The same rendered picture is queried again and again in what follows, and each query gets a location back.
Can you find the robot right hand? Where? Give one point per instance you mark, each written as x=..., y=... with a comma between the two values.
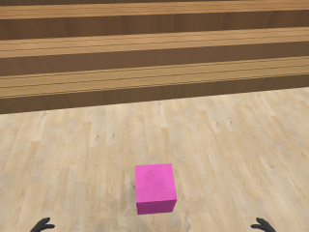
x=264, y=225

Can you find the robot left hand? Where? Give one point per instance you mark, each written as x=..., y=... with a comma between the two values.
x=42, y=225

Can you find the carton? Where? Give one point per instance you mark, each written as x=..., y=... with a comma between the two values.
x=155, y=190

